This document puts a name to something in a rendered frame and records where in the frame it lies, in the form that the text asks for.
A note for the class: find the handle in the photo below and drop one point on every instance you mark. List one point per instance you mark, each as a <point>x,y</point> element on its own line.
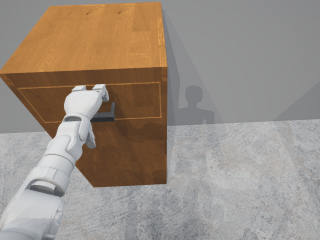
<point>105,116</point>

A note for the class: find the cabinet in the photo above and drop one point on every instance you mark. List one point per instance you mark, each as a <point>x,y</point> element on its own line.
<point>95,44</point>

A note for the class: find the drawer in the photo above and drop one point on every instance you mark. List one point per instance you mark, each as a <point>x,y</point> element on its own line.
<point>132,100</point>

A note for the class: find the left robot hand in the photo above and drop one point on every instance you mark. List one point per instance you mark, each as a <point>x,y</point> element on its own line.
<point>87,103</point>

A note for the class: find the left robot forearm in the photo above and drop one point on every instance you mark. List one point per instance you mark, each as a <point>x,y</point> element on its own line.
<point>51,175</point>

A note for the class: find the robot left upper arm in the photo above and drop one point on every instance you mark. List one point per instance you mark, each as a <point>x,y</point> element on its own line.
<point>34,216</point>

